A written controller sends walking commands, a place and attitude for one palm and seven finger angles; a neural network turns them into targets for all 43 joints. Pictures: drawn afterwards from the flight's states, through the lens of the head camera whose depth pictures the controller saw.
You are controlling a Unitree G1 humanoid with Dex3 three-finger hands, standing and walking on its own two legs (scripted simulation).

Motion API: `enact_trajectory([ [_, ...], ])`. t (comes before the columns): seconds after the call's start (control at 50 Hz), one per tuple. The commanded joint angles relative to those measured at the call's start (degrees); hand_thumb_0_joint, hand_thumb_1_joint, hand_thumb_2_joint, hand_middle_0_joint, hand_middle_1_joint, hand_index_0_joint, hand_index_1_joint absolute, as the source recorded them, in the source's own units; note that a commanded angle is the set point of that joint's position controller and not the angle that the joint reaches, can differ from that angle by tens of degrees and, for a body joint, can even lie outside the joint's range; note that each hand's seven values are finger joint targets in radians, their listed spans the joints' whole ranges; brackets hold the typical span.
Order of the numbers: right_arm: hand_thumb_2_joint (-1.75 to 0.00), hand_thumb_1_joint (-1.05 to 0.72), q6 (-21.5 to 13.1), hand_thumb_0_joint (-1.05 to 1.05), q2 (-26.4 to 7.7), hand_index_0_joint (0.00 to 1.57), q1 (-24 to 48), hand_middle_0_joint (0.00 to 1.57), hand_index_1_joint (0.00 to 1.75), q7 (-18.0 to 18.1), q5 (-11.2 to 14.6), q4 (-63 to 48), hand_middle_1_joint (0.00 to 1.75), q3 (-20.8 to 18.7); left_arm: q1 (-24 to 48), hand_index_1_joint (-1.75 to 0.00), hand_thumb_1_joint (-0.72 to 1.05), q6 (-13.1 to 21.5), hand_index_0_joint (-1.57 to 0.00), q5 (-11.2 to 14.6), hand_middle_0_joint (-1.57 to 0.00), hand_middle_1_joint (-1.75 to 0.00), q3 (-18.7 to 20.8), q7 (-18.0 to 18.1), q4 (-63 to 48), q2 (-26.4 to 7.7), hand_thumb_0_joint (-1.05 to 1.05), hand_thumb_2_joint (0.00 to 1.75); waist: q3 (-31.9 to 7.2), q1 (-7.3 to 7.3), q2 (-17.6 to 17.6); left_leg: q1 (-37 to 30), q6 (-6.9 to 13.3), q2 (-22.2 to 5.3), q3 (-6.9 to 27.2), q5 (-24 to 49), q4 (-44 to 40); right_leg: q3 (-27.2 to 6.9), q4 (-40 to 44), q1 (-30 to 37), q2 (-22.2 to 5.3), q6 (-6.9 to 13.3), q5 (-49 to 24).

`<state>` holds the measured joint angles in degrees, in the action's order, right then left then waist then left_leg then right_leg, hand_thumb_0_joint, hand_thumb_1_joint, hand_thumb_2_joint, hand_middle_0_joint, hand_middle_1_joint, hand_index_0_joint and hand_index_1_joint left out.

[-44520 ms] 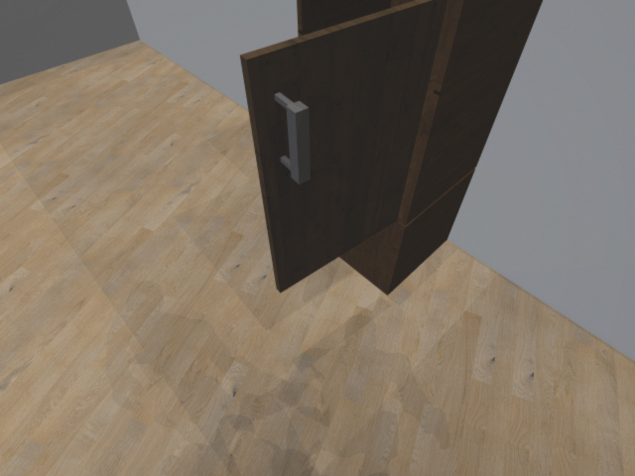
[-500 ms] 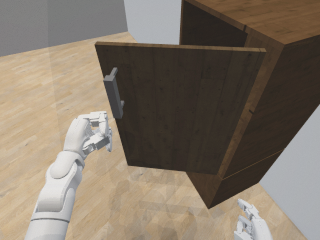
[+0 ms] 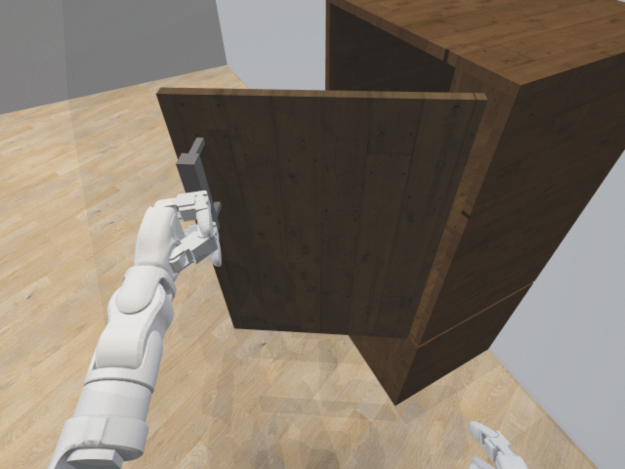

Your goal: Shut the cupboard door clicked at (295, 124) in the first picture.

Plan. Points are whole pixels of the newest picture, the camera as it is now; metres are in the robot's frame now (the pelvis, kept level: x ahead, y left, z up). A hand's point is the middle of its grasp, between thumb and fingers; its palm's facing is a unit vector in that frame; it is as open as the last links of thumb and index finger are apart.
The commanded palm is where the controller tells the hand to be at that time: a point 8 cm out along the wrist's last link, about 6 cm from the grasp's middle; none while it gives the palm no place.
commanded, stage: bring the fist close to the handle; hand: left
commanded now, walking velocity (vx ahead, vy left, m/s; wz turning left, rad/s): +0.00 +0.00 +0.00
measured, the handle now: (204, 188) +0.46 +0.18 +0.13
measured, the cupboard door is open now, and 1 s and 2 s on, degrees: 58 48 37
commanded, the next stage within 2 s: push the door shut along its arc in 0.14 s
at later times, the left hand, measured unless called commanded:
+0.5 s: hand (209, 231) +0.38 +0.16 +0.12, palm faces -0.04 -1.00 -0.03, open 3.1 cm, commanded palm +0.37 +0.20 +0.13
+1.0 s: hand (234, 196) +0.44 +0.14 +0.13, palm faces -0.20 -0.98 +0.01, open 3.1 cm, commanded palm +0.43 +0.18 +0.13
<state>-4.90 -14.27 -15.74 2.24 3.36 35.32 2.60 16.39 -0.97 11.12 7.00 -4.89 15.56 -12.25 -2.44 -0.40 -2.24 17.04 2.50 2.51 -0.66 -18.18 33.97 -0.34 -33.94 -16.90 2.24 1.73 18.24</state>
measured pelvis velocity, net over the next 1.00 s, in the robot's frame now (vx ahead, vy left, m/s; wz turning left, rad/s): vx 0.00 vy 0.01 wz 0.02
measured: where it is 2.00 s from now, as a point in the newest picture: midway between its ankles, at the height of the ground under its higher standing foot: outside the picture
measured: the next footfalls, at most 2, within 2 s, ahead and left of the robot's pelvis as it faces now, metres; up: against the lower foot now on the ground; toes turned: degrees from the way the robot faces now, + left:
none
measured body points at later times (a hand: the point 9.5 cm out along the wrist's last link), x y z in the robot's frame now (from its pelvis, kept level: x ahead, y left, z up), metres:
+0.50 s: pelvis -0.01 -0.01 +0.00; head +0.01 -0.02 +0.45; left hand +0.38 +0.21 +0.13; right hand +0.15 -0.25 -0.10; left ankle +0.00 +0.09 -0.73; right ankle -0.01 -0.10 -0.73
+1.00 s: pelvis +0.00 +0.01 -0.01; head +0.04 +0.01 +0.44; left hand +0.45 +0.19 +0.13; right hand +0.07 -0.25 -0.12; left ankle +0.00 +0.09 -0.73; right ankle -0.01 -0.10 -0.73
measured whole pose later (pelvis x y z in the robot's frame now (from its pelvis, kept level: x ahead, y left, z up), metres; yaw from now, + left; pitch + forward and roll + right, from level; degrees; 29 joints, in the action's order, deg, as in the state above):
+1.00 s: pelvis +0.00 +0.01 -0.01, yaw +1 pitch +7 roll -1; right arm -4.3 -15.8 -19.4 2.2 3.1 38.3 2.0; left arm 45.9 9.6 12.1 9.6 -17.7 54.5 -18.6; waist -2.7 -4.6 -1.6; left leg 26.7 3.3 3.2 -0.2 -19.1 38.5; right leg 0.5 -37.8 -25.9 1.5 1.0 19.2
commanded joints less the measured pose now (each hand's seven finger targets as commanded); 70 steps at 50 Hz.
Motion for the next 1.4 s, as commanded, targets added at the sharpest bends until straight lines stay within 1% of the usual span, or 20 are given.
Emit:
enact_trajectory([
  [0.0, -0.90, -0.90, -2.66, 0.00, -6.66, 0.20, 6.56, 0.20, 0.30, 0.92, 0.53, -9.20, 0.30, -2.26, 19.38, -1.50, 0.90, 2.54, -1.30, 0.78, -1.30, -1.50, 3.38, -1.02, -9.62, -8.45, 0.00, 0.90, -9.33, 0.06, 4.44, -4.77, -0.74, -2.28, 1.88, 12.59, -4.35, 0.89, 5.20, 1.90, -1.43, -0.41, -15.29],
  [0.04, -0.90, -0.90, -2.38, 0.00, -6.81, 0.20, 6.78, 0.20, 0.30, 1.32, 0.60, -9.03, 0.30, -2.19, 22.71, -1.50, 0.90, 2.15, -1.30, 0.93, -1.30, -1.50, 3.28, -1.50, -9.33, -9.14, 0.00, 0.90, -8.93, -0.65, 3.30, -4.67, -0.54, -1.96, 1.81, 10.26, -4.45, 0.40, 5.99, 1.15, -1.56, -0.50, -12.99],
  [0.14, -0.90, -0.90, -3.27, 0.00, -6.32, 0.20, 6.83, 0.20, 0.30, 1.92, 0.37, -9.20, 0.30, -2.21, 27.37, -1.50, 0.90, 5.18, -1.30, 1.71, -1.30, -1.50, 2.95, -2.43, -14.16, -9.67, 0.00, 0.90, -15.65, -0.75, 0.74, -8.25, -0.42, -1.77, 1.76, 13.26, -3.49, 0.00, 5.14, 3.64, -1.55, -0.32, -16.05],
  [0.26, -0.90, -0.90, -3.08, 0.00, -7.12, 0.20, 5.70, 0.20, 0.30, 1.87, 0.43, -7.97, 0.30, -2.28, 22.44, -1.50, 0.90, 5.13, -1.30, 2.07, -1.30, -1.50, 6.14, -3.77, -4.18, -12.67, 0.00, 0.90, -11.58, -0.48, 5.90, -4.14, -0.14, -1.53, 1.46, 11.11, -3.34, -0.62, 5.72, 3.32, -1.93, -1.03, -15.90],
  [0.32, -0.90, -0.90, -2.12, 0.00, -7.27, 0.20, 5.85, 0.20, 0.30, 1.94, 0.78, -7.91, 0.30, -2.05, 27.02, -1.50, 0.90, 3.79, -1.30, 1.93, -1.30, -1.50, 6.00, -5.33, -0.48, -13.66, 0.00, 0.90, -9.67, -1.47, 5.35, -2.04, -0.05, -1.24, 1.11, 8.69, -3.34, -1.56, 6.44, 2.08, -2.48, -1.36, -13.84],
  [0.36, -0.90, -0.90, -1.70, 0.00, -7.62, 0.20, 5.82, 0.20, 0.30, 2.17, 0.81, -8.06, 0.30, -2.07, 30.17, -1.50, 0.90, 3.85, -1.30, 1.95, -1.30, -1.50, 7.39, -6.25, 0.68, -16.40, 0.00, 0.90, -10.09, -1.61, 4.44, -1.77, 0.05, -1.25, 1.10, 8.49, -2.90, -2.22, 6.45, 2.23, -2.72, -1.41, -13.39],
  [0.52, -0.90, -0.90, -2.76, 0.00, -7.67, 0.20, 3.46, 0.20, 0.30, 2.44, 0.63, -6.99, 0.30, -2.29, 42.08, -1.50, 0.90, 9.57, -1.30, 3.44, -1.30, -1.50, 5.54, -10.56, 5.08, -15.79, 0.00, 0.90, -17.53, -3.01, 1.38, -5.11, 0.03, -1.22, 2.00, 12.74, -1.06, -1.22, 3.62, 1.69, -1.88, -0.54, -17.91],
  [0.56, -0.90, -0.90, -2.35, 0.00, -8.35, 0.20, 2.24, 0.20, 0.30, 2.32, 0.52, -6.56, 0.30, -2.37, 40.50, -1.50, 0.90, 9.33, -1.30, 3.44, -1.30, -1.50, 7.05, -11.25, 9.39, -17.75, 0.00, 0.90, -17.11, -2.79, 3.58, -2.88, 0.11, -1.08, 1.89, 12.56, -0.82, -1.39, 3.38, 2.45, -2.08, -0.80, -18.56],
  [0.6, -0.90, -0.90, -2.35, 0.00, -8.35, 0.20, 1.90, 0.20, 0.30, 2.16, 0.73, -6.15, 0.30, -2.43, 45.42, -1.50, 0.90, 9.71, -1.30, 3.39, -1.30, -1.50, 4.39, -12.19, 11.00, -15.42, 0.00, 0.90, -16.53, -4.05, 2.87, -2.74, 0.14, -1.13, 2.10, 11.64, -0.90, -0.97, 3.15, 0.34, -2.01, -0.76, -17.30],
  [0.66, -0.90, -0.90, -1.95, 0.00, -9.19, 0.20, 0.09, 0.20, 0.30, 2.11, 0.60, -5.26, 0.30, -2.76, 47.19, -1.50, 0.90, 10.10, -1.30, 3.04, -1.30, -1.50, 6.96, -12.79, 15.50, -18.98, 0.00, 0.90, -16.55, -4.13, 3.04, -2.15, 0.17, -1.25, 2.45, 12.15, -0.34, -0.80, 2.82, -0.69, -1.84, -0.58, -16.88],
  [0.72, -0.90, -0.90, -2.32, 0.00, -9.09, 0.20, -0.71, 0.20, 0.30, 1.73, 0.61, -4.90, 0.30, -3.02, 51.49, -1.50, 0.90, 11.27, -1.30, 2.99, -1.30, -1.50, 3.31, -13.80, 16.82, -14.67, 0.00, 0.90, -18.59, -5.03, -0.27, -5.51, -0.19, -1.47, 3.27, 14.66, 0.12, 0.30, 1.78, -3.81, -1.40, -0.03, -17.39],
  [0.76, -0.90, -0.90, -2.18, 0.00, -9.65, 0.20, -1.97, 0.20, 0.30, 1.64, 0.38, -4.44, 0.30, -3.31, 52.39, -1.50, 0.90, 12.01, -1.30, 2.86, -1.30, -1.50, 4.25, -14.00, 18.01, -16.22, 0.00, 0.90, -20.48, -5.02, -0.19, -7.20, -0.36, -1.71, 3.78, 17.09, 0.70, 0.66, 1.21, -4.41, -1.14, 0.13, -18.27],
  [0.82, -0.90, -0.90, -2.49, 0.00, -9.65, 0.20, -2.92, 0.20, 0.30, 1.18, 0.22, -4.07, 0.30, -3.49, 54.34, -1.50, 0.90, 12.63, -1.30, 3.03, -1.30, -1.50, 1.88, -14.29, 20.58, -12.51, 0.00, 0.90, -20.72, -5.71, -0.05, -8.94, -0.82, -2.24, 4.61, 18.42, 0.87, 1.51, 0.55, -7.56, -0.72, 0.20, -17.33],
  [0.88, -0.90, -0.90, -1.81, 0.00, -10.23, 0.20, -4.47, 0.20, 0.30, 1.05, -0.10, -3.36, 0.30, -3.50, 56.20, -1.50, 0.90, 13.29, -1.30, 2.39, -1.30, -1.50, 5.07, -13.79, 25.17, -16.52, 0.00, 0.90, -18.74, -5.65, 3.35, -5.43, -0.58, -2.27, 4.45, 16.88, 0.57, 1.46, 0.33, -7.28, -0.70, 0.09, -16.45],
  [0.98, -0.90, -0.90, -1.84, 0.00, -10.31, 0.20, -5.78, 0.20, 0.30, 0.54, -0.44, -2.67, 0.30, -3.89, 62.56, -1.50, 0.90, 15.90, -1.30, 0.62, -1.30, -1.50, 4.21, -12.91, 26.17, -16.31, 0.00, 0.90, -21.26, -6.25, -1.66, -8.51, -1.27, -2.67, 5.19, 18.26, 1.31, 1.58, -0.92, -10.70, -0.69, 0.31, -14.99],
  [1.06, -0.90, -0.90, -1.58, 0.00, -10.97, 0.20, -7.59, 0.20, 0.30, 0.36, -0.73, -1.61, 0.30, -4.15, 64.57, -1.50, 0.90, 16.46, -1.30, 0.55, -1.30, -1.50, 3.86, -13.89, 30.74, -16.19, 0.00, 0.90, -22.14, -7.29, 0.82, -8.38, -1.42, -2.95, 5.60, 18.88, 1.89, 1.93, -1.38, -11.82, -0.39, 0.33, -14.65],
  [1.12, -0.90, -0.90, -1.88, 0.00, -10.83, 0.20, -7.65, 0.20, 0.30, 0.18, -0.80, -1.65, 0.30, -4.19, 67.43, -1.50, 0.90, 16.69, -1.30, 0.84, -1.30, -1.50, 2.81, -14.55, 31.37, -14.32, 0.00, 0.90, -22.37, -7.73, -0.34, -8.76, -1.50, -3.00, 5.81, 19.22, 2.09, 1.90, -1.68, -12.96, -0.25, 0.32, -14.90],
  [1.24, -0.90, -0.90, -1.18, 0.00, -11.70, 0.20, -9.82, 0.20, 0.30, 0.14, -1.10, -0.55, 0.30, -4.12, 69.90, -1.50, 0.90, 15.97, -1.30, 0.12, -1.30, -1.50, 6.11, -14.34, 39.72, -18.43, 0.00, 0.90, -18.77, -8.85, 3.69, -1.81, -0.75, -2.60, 4.97, 13.98, 2.50, 1.34, -1.61, -13.65, -0.17, 0.05, -13.27],
  [1.26, -0.90, -0.90, -0.92, 0.00, -12.06, 0.20, -10.52, 0.20, 0.30, 0.24, -1.37, -0.21, 0.30, -4.17, 71.39, -1.50, 0.90, 16.28, -1.30, -0.25, -1.30, -1.50, 7.66, -14.17, 39.83, -20.98, 0.00, 0.90, -19.35, -8.73, 3.18, -1.17, -0.65, -2.46, 4.86, 14.02, 2.58, 1.23, -1.77, -12.99, -0.34, 0.12, -13.37],
  [1.38, -0.90, -0.90, -0.53, 0.00, -12.27, 0.20, -11.74, 0.20, 0.30, 0.14, -1.61, -0.52, 0.30, -4.22, 74.24, -1.50, 0.90, 17.83, -1.30, -1.93, -1.30, -1.50, 8.88, -15.61, 42.03, -24.54, 0.00, 0.90, -24.23, -9.31, 1.18, 0.94, -0.37, -2.09, 4.33, 15.24, 4.80, 0.25, -3.24, -11.71, -0.36, -0.06, -16.43],
])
